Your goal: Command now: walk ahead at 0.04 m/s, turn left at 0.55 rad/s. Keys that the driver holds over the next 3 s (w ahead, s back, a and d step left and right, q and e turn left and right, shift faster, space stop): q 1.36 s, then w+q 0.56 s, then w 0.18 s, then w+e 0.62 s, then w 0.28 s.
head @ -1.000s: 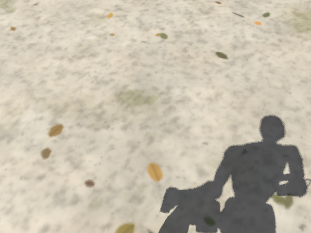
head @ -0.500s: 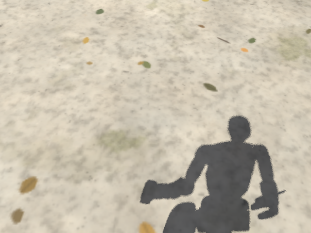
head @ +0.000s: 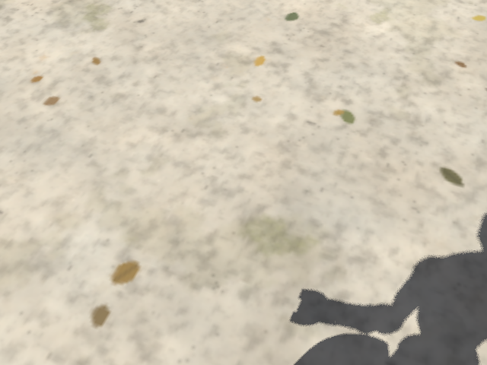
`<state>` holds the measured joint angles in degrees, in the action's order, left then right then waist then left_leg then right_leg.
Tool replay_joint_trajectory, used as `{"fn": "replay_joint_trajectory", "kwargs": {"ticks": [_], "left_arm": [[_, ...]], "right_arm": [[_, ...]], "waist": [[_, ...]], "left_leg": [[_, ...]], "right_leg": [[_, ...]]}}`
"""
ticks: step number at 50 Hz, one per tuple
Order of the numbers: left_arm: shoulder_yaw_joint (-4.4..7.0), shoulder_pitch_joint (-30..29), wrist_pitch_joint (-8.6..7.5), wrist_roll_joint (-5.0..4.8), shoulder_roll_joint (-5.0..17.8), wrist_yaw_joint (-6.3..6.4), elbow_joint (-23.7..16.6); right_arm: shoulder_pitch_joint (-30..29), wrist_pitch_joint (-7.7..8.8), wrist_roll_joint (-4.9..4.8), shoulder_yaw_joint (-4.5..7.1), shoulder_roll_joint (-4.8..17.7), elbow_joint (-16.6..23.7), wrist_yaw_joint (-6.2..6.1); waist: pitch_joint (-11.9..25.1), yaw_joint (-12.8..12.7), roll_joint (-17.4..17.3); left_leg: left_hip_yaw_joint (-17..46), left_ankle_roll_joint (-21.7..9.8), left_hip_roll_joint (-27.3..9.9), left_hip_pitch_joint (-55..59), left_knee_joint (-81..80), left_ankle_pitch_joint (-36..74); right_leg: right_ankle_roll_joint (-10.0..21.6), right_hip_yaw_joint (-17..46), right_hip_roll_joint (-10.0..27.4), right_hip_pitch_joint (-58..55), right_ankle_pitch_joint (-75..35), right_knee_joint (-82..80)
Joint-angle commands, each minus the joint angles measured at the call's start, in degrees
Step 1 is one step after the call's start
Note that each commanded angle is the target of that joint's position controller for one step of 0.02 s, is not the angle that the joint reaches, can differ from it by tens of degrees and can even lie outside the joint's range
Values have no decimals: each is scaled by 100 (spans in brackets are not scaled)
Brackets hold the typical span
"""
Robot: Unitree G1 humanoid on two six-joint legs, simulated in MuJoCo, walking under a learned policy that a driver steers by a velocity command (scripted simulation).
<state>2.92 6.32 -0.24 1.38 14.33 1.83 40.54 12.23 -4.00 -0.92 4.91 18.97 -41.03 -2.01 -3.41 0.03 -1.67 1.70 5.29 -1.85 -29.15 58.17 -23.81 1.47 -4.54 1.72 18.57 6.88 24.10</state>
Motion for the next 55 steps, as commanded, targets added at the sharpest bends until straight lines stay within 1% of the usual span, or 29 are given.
{"fn": "replay_joint_trajectory", "kwargs": {"ticks": [1,5,7,8,9,10,11,12,13,14,17,21,28,30,32,33,34,35,36,37,38,39,42,45,47,50,53,54,55], "left_arm": [[293,-248,-27,-33,1027,41,-319],[355,-249,22,-158,1202,-13,-188],[350,-170,58,-264,1106,-13,-61],[309,122,83,-233,870,-43,73],[205,230,94,69,536,-88,-121],[288,-530,59,14,788,-15,-345],[342,-624,72,-113,922,28,-338],[380,-421,93,-133,945,71,-228],[409,-277,116,-85,963,120,-76],[423,-164,119,-49,960,133,-42],[403,-116,64,-130,848,90,-57],[330,-377,16,-147,727,42,-147],[329,-287,-118,-217,820,-119,-159],[342,-121,-168,-228,842,-171,-135],[391,237,-201,-193,908,-189,-18],[462,367,-176,-112,1217,-160,-32],[532,172,-105,-2,1683,-138,-54],[472,103,-126,78,1372,-136,-163],[372,-171,-133,33,1089,-103,-258],[327,-403,-114,-31,928,-74,-298],[294,-457,-102,-112,845,-44,-318],[265,-414,-80,-133,834,-15,-307],[286,-56,12,-64,944,51,-242],[356,76,70,-72,1159,39,-214],[406,-24,96,-105,1309,-18,-234],[442,-31,97,-191,1413,-94,-200],[429,-104,61,-360,1356,-123,-134],[367,257,33,-319,1116,-149,14],[221,302,22,13,695,-176,-165]], "right_arm": [[143,46,20,30,256,456,83],[196,17,16,86,398,529,214],[578,19,41,152,449,380,239],[730,24,63,243,721,364,194],[666,28,45,359,1385,559,72],[656,163,304,334,1415,697,136],[380,290,347,289,1258,693,162],[18,356,223,260,1098,711,140],[-186,365,114,188,871,752,111],[-300,358,65,138,781,779,74],[-129,340,87,83,657,800,3],[31,287,51,151,812,804,-56],[-188,184,28,218,922,941,36],[-314,154,-24,221,904,978,44],[-479,124,-110,196,809,1029,11],[-255,127,-60,135,572,1031,8],[33,164,-68,114,439,1124,18],[62,216,41,273,948,1030,12],[135,206,11,378,1178,918,31],[200,151,-4,388,1083,793,24],[224,95,8,363,940,748,14],[207,60,-14,319,779,755,34],[-221,78,-87,215,539,986,70],[-408,91,-28,135,430,1132,122],[-402,92,-6,90,377,1180,168],[-274,57,-31,122,471,1192,227],[170,21,-27,194,502,1076,273],[410,30,-11,285,721,1014,220],[623,66,-2,456,1465,1109,117]], "waist": [[962,-15,1047],[925,66,1071],[913,253,872],[717,218,96],[564,-68,-1788],[694,437,-1396],[552,285,-901],[474,74,-689],[537,7,-570],[588,-65,-622],[826,-47,-582],[763,109,-653],[787,143,-782],[862,49,-789],[918,-180,-648],[1100,-76,19],[815,267,1616],[751,89,1442],[658,204,1046],[545,273,882],[466,221,877],[411,171,901],[418,-122,1078],[604,-266,1127],[652,-259,1173],[661,-207,1228],[696,126,1051],[798,166,494],[925,47,-1363]], "left_leg": [[-145,-96,-167,498,-670,236],[-402,-397,-88,1050,-1725,466],[-529,-719,144,1827,-2806,1156],[222,-1024,-197,2306,-3519,1929],[2367,-1830,-1722,2864,-3726,3681],[2895,-2536,-2040,2088,-4074,3283],[2398,-2304,-1698,1941,-4151,2721],[2028,-1950,-1385,1910,-4109,2352],[1842,-1731,-1211,1966,-4047,2283],[1695,-1689,-1088,1894,-4004,2573],[1636,-1731,-936,2172,-3905,2952],[1938,-1751,-870,2446,-3804,2560],[2746,-1840,-765,2104,-3591,2812],[2932,-1750,-666,2171,-3426,3075],[2796,-1393,-329,1795,-3128,2573],[2340,-1078,48,1162,-2417,1252],[1122,-693,1070,-94,-1418,-889],[950,-389,804,-338,-2,-1380],[908,-286,604,-330,630,-996],[820,-186,545,-348,886,-647],[779,-94,529,-512,1135,-331],[679,-20,501,-566,1272,-174],[272,111,311,-748,615,87],[87,143,44,-460,-233,27],[-134,72,-32,67,-801,38],[-389,-93,20,592,-1545,180],[-574,-512,203,1572,-3082,1228],[-216,-737,147,2382,-3589,2104],[1856,-1346,-1356,3468,-3636,4467]], "right_leg": [[1246,870,1512,-710,-943,-831],[1055,701,1660,-791,-767,-574],[596,355,1444,-449,-232,5],[72,-118,1054,218,607,926],[-604,-592,136,1846,2964,2746],[-568,468,-185,2082,3233,3732],[-453,724,-69,2087,2683,4091],[-391,802,-8,2121,2118,4060],[-415,838,31,2082,1803,4060],[-470,822,-23,1923,1537,4180],[-565,856,-161,1768,1175,4044],[-670,959,-230,1645,1113,2764],[-574,1027,-448,581,1483,1430],[-489,1018,-472,231,1286,784],[-316,951,-293,-690,107,-453],[18,1637,605,-1441,-359,-569],[883,2933,1672,-1664,-1586,-642],[1490,3332,2228,-1301,-1795,-697],[1391,2802,1992,-1121,-1624,-630],[1119,2252,1569,-1044,-1278,-570],[990,1937,1361,-1115,-1123,-539],[992,1687,1268,-1114,-1290,-538],[1113,1273,1204,-1547,-1452,-603],[1194,1120,1417,-1845,-1632,-561],[1173,892,1474,-1607,-1758,-562],[1091,718,1570,-1472,-1789,-420],[647,394,1479,-1144,-1321,249],[227,18,1208,-585,-590,961],[-390,-493,492,1034,2152,2800]]}}
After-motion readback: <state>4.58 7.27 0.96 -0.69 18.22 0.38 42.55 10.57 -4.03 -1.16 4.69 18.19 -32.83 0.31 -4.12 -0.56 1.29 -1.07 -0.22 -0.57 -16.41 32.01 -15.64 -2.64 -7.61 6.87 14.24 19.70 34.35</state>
